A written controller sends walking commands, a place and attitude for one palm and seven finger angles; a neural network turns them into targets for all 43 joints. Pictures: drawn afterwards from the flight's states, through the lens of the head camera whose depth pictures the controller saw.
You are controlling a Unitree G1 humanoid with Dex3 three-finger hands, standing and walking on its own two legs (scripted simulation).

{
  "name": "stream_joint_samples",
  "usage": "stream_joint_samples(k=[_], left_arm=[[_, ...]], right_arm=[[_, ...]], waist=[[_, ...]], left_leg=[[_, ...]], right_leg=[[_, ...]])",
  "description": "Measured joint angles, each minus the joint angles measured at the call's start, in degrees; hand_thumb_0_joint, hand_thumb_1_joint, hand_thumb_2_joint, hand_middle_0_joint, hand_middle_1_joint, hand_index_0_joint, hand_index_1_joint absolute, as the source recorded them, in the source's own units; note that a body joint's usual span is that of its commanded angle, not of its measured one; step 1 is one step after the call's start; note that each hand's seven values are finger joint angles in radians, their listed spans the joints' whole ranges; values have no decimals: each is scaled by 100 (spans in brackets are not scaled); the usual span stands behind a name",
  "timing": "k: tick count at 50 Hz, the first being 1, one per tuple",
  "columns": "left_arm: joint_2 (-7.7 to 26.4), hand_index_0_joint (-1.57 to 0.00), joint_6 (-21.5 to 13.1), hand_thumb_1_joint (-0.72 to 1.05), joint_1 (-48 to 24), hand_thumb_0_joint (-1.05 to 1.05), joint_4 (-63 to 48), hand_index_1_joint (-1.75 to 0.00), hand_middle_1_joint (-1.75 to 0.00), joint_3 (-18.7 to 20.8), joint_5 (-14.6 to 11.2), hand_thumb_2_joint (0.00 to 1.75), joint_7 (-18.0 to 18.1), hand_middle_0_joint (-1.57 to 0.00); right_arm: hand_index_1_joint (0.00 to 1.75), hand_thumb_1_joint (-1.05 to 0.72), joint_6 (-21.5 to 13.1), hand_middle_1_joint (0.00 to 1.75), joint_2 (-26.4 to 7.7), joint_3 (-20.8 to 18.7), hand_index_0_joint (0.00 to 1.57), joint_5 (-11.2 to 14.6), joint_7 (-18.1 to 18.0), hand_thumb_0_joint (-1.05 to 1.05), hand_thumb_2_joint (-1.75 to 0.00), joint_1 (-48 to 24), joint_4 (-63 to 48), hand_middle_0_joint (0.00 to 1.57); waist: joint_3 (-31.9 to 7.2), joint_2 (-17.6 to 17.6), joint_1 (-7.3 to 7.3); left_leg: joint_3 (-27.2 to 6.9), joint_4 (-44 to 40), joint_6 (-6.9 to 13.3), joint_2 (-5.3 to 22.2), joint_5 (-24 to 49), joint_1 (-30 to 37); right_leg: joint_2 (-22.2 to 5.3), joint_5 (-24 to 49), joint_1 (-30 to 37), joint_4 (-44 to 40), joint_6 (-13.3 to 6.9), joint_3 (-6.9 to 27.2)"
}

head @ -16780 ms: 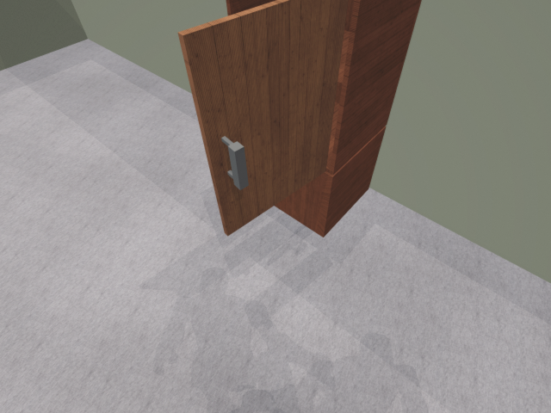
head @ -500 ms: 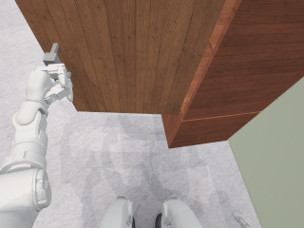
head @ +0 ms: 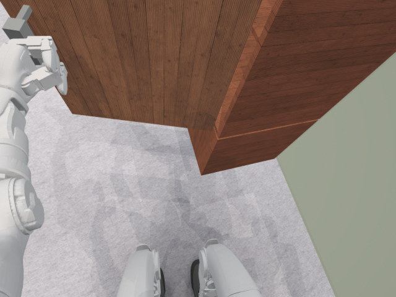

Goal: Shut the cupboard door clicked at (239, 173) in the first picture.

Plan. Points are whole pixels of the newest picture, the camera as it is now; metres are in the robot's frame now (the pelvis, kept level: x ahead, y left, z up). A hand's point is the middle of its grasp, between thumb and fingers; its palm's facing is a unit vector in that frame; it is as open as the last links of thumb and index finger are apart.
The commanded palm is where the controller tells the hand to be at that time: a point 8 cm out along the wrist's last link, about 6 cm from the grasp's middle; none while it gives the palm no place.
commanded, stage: push the door shut along its arc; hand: left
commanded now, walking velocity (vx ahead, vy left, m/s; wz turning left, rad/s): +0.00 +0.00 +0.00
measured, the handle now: (36, 45) +0.59 +0.27 +0.06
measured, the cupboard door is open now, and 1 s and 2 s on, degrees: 71 61 59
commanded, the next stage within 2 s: pull the fist back off the door in 0.88 s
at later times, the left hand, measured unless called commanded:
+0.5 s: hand (78, 50) +0.57 +0.18 +0.08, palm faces -0.28 -0.96 -0.02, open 3.1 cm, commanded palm +0.59 +0.20 +0.07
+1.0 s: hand (95, 35) +0.61 +0.16 +0.08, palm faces -0.34 -0.94 -0.03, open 3.2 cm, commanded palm +0.63 +0.16 +0.07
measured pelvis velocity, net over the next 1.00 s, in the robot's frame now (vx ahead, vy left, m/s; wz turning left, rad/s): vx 0.01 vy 0.00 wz -0.04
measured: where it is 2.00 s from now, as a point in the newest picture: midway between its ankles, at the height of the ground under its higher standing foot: outside the picture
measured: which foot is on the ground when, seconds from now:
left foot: down 0.00-1.00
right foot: down 0.00-1.00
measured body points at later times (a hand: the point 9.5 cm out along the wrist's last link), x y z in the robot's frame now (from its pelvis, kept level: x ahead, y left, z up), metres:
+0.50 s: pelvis +0.00 +0.01 -0.01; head +0.19 +0.05 +0.40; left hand +0.58 +0.24 +0.08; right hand -0.02 -0.26 -0.10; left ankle +0.03 +0.08 -0.62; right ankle +0.04 -0.10 -0.62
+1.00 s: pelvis +0.01 +0.00 -0.03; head +0.21 +0.04 +0.37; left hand +0.62 +0.21 +0.08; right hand -0.04 -0.26 -0.11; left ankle +0.03 +0.08 -0.62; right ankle +0.04 -0.10 -0.62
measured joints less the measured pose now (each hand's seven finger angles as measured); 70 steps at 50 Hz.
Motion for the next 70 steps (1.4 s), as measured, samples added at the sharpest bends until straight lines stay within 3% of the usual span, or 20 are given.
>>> stream_joint_samples(k=[25,34,50,52,55,58,61,65,70], left_arm=[[376,-130,493,90,-1405,2,472,-150,-150,-386,437,90,-143,-130],[545,-130,700,90,-1701,2,503,-149,-150,-231,637,90,-155,-130],[858,-130,1063,92,-2369,2,715,-149,-150,-685,696,93,-292,-130],[675,-130,1131,90,-2367,3,666,-149,-150,-308,644,92,165,-130],[297,-130,1095,87,-2242,4,457,-149,-150,111,579,91,1481,-130],[-11,-129,837,88,-1928,3,132,-150,-150,96,945,90,2453,-130],[-207,-129,615,89,-1645,3,60,-150,-150,-9,1106,90,2625,-130],[-423,-129,459,89,-1329,2,138,-150,-150,102,987,90,2436,-130],[-573,-130,150,90,-880,2,206,-149,-150,276,891,90,2465,-130]], right_arm=[[30,-91,-67,30,71,116,20,-143,-23,0,-89,91,31,21],[30,-91,-87,30,93,154,20,-196,-31,0,-89,180,-17,21],[30,-91,-217,30,133,206,20,-207,-48,0,-89,184,199,21],[30,-91,-219,30,119,172,20,-287,-22,0,-89,250,98,21],[30,-91,-204,30,162,131,20,-459,175,0,-89,340,-61,21],[30,-91,-146,30,236,91,20,-576,441,0,-89,405,-144,21],[30,-91,-21,30,315,80,20,-571,584,0,-89,425,-109,21],[30,-91,100,30,348,82,20,-511,592,0,-89,484,-62,21],[30,-91,166,30,284,28,20,-478,592,0,-89,583,-103,21]], waist=[[36,128,-383],[60,162,-582],[85,138,-674],[52,182,-629],[59,168,-564],[72,169,-525],[95,164,-504],[58,179,-494],[-27,209,-448]], left_leg=[[-69,346,86,-3,-134,-644],[-36,419,80,69,-207,-756],[-151,649,6,109,-299,-1037],[-184,671,-7,113,-299,-1107],[-172,592,-29,109,-251,-1088],[-155,447,-45,89,-177,-1002],[-140,282,-59,75,-123,-821],[-112,49,-78,75,-77,-518],[-24,-187,-93,97,-73,-109]], right_leg=[[0,-76,-554,200,96,-74],[69,-108,-696,262,78,-37],[111,-206,-952,463,-10,-152],[117,-201,-1004,462,-16,-184],[113,-160,-995,400,-13,-168],[96,-106,-923,288,-20,-146],[88,-67,-757,154,-34,-123],[99,-26,-478,-49,-52,-80],[129,-16,-129,-229,-63,23]])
